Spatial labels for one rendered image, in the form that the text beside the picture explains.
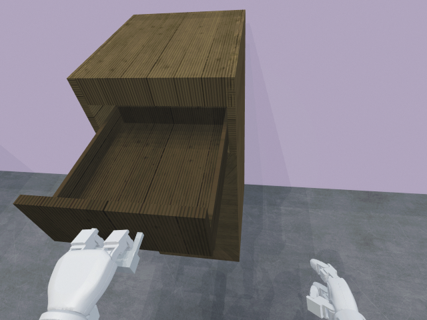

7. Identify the right robot hand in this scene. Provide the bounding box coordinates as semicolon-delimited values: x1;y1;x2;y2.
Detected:
306;259;358;320

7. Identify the cabinet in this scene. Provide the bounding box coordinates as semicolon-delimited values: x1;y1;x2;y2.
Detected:
67;9;246;262

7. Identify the left robot hand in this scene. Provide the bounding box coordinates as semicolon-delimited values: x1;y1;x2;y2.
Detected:
47;229;133;320

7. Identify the handle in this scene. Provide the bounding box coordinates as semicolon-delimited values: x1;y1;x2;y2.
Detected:
92;228;144;274

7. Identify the drawer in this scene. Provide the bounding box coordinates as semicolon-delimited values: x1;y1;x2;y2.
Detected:
13;105;229;257

